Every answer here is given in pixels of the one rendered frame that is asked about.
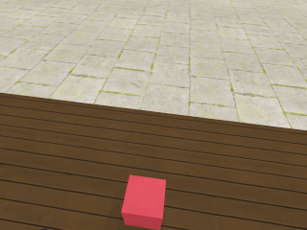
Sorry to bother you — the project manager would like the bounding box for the carton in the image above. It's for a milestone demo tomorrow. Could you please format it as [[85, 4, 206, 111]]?
[[121, 174, 166, 230]]

